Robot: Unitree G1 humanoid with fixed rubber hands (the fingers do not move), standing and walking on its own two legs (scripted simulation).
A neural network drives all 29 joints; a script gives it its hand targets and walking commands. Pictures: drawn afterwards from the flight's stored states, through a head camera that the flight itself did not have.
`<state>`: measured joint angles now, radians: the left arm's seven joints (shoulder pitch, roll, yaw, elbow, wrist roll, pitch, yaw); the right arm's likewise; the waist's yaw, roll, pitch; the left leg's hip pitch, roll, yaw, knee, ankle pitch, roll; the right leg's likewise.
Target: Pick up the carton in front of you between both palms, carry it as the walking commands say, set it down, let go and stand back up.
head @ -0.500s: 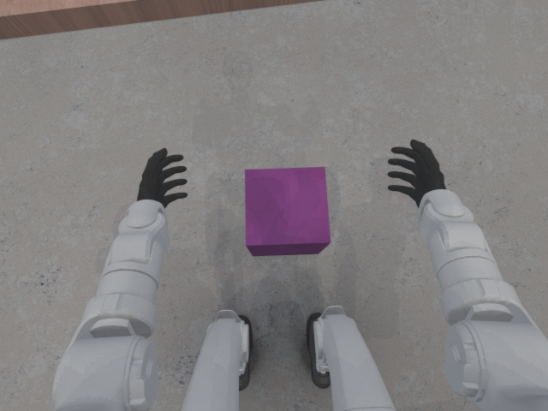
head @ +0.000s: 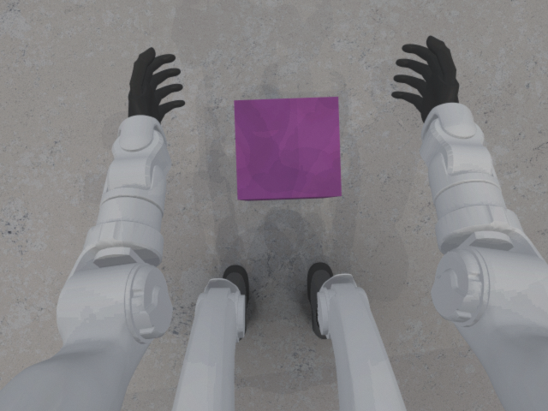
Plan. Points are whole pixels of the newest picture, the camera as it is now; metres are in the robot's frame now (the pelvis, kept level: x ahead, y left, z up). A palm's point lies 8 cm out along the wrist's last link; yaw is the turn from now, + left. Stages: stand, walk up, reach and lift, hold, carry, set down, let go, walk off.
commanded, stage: reach and lift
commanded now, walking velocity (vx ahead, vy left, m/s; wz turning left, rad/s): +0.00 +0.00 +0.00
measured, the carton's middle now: (285, 157) +0.48 -0.03 -0.49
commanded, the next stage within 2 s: none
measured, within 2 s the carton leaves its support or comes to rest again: leaves its support in 1.48 s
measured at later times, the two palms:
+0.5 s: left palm (193, 150) +0.49 +0.17 -0.37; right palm (379, 145) +0.48 -0.21 -0.36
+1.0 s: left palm (204, 153) +0.49 +0.15 -0.42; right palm (365, 149) +0.48 -0.20 -0.42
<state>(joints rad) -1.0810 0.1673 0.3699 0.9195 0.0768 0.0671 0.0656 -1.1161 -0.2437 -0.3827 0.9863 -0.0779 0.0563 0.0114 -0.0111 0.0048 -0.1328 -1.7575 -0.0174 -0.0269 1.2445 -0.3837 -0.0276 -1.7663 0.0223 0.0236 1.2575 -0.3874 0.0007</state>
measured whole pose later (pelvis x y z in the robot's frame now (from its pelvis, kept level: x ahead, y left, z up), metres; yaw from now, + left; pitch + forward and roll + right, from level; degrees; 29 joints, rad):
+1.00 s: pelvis -0.05 +0.01 -0.24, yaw +0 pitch +39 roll +1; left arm -1.40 0.31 0.08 1.12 -0.22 0.03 0.14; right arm -1.42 -0.37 -0.07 1.17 0.22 0.02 -0.09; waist -0.02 0.02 0.31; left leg -2.29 -0.05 -0.02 2.19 -0.58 -0.04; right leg -2.29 0.03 0.03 2.20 -0.58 0.02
